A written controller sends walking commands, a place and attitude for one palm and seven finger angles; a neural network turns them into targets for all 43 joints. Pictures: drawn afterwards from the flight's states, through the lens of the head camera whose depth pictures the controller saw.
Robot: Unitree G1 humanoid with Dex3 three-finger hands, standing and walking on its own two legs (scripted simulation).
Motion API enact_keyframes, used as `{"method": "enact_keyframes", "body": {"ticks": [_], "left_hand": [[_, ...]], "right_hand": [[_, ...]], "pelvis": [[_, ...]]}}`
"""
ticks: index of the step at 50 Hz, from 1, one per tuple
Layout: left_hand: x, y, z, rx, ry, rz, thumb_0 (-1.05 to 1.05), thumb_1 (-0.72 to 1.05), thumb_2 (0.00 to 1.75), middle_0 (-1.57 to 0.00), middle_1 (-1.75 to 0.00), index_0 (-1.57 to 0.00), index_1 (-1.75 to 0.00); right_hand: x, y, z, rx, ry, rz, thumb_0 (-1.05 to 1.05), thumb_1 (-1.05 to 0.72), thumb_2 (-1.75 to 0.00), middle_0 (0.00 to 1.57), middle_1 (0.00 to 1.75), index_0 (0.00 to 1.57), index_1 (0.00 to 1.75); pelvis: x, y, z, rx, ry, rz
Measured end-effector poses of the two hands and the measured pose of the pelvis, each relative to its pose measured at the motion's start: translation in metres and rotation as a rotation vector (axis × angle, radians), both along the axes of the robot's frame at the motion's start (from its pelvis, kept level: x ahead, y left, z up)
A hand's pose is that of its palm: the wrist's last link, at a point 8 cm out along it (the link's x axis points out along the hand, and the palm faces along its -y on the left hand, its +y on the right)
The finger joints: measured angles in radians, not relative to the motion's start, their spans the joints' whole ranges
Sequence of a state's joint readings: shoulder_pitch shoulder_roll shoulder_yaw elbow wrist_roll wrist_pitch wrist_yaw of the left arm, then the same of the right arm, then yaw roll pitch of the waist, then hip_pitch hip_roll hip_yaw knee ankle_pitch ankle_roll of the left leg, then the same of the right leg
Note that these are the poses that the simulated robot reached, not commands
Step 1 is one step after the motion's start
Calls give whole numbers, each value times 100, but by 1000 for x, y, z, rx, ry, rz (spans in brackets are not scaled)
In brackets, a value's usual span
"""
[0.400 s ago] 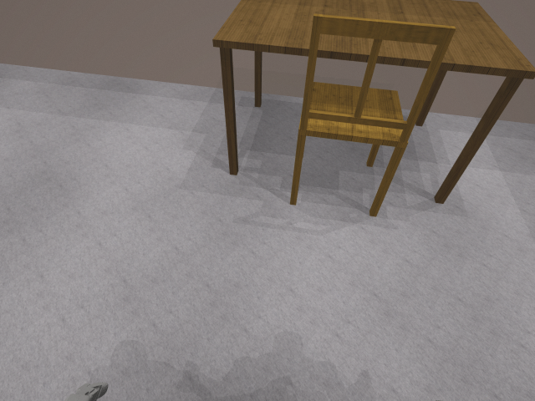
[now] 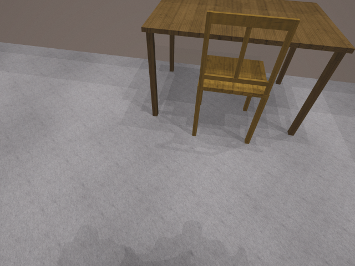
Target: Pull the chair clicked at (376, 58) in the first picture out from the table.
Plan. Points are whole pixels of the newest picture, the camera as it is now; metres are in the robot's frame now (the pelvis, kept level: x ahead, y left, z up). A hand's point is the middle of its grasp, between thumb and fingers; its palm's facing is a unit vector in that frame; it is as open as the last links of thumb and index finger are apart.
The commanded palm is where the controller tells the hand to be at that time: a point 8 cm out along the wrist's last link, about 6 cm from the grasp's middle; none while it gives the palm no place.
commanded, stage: stand and wait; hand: left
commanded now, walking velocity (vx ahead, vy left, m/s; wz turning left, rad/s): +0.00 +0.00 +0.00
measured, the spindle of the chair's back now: (242, 54) +1.16 -0.27 -0.08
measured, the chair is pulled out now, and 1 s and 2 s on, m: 0.00 0.00 0.00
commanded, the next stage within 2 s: look at it before walking up in 0.42 s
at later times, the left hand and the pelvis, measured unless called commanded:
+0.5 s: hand out of the picture +0.06 +0.23 -0.15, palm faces -0.03 -0.94 -0.33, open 7.4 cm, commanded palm none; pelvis -0.01 -0.01 +0.00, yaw +0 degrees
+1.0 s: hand out of the picture +0.05 +0.23 -0.15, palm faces -0.03 -0.94 -0.33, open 7.4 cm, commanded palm none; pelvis -0.01 -0.01 +0.01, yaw +0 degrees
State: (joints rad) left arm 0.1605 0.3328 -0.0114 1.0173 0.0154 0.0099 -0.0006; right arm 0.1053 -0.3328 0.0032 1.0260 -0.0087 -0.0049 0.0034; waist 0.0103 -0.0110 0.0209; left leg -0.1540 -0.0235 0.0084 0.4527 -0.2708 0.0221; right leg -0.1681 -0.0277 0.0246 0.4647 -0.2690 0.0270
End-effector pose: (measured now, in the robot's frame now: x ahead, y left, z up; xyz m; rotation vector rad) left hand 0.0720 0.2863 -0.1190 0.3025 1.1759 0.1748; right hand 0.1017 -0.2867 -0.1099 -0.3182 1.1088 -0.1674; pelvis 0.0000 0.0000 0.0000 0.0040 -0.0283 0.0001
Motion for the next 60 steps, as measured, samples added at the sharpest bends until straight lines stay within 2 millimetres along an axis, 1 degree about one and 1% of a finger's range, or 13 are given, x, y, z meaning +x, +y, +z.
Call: {"method": "enact_keyframes", "body": {"ticks": [5, 9, 15, 22, 31, 41, 50, 60], "left_hand": [[-12, 0, 0, 7, 27, 11, 1, 90, 90, -20, -30, -21, -30], [-17, -1, 1, 12, 33, 14, 1, 90, 90, -20, -30, -21, -30], [-18, -2, 3, 15, 30, 9, 1, 90, 90, -20, -30, -21, -30], [-15, -5, 4, 11, 15, 1, 1, 90, 90, -20, -30, -21, -30], [-15, -8, 4, 4, 11, -3, 1, 90, 90, -20, -30, -21, -30], [-23, -8, 2, 2, 37, 7, 1, 90, 90, -20, -30, -21, -30], [-28, -7, 2, 6, 60, 14, 1, 90, 90, -20, -30, -21, -30], [-23, -10, 2, 7, 58, 19, 1, 90, 90, -20, -30, -20, -30]], "right_hand": [[-18, -9, -2, -7, 43, -22, 1, -91, -89, 20, 30, 20, 30], [-30, -13, -4, -9, 67, -33, 1, -91, -89, 20, 30, 20, 30], [-42, -16, -5, -5, 87, -44, 1, -91, -89, 20, 30, 20, 30], [-49, -16, -5, 1, 92, -49, 1, -91, -89, 20, 30, 20, 30], [-53, -14, -5, 6, 91, -52, 1, -91, -89, 20, 30, 20, 30], [-54, -14, -5, 6, 105, -50, 1, -91, -89, 20, 30, 20, 30], [-50, -15, -5, 7, 108, -49, 1, -91, -89, 20, 30, 20, 30], [-42, -15, -5, 5, 101, -46, 1, -91, -89, 20, 30, 20, 30]], "pelvis": [[-2, -4, 1, -1, -5, 0], [-5, -6, 2, -1, -9, 1], [-9, -9, 3, -1, -10, -1], [-13, -10, 4, -1, -11, -2], [-15, -10, 5, -1, -11, -5], [-15, -10, 5, 0, -6, -3], [-13, -11, 6, 0, -3, -4], [-8, -12, 6, 0, 0, -9]]}}
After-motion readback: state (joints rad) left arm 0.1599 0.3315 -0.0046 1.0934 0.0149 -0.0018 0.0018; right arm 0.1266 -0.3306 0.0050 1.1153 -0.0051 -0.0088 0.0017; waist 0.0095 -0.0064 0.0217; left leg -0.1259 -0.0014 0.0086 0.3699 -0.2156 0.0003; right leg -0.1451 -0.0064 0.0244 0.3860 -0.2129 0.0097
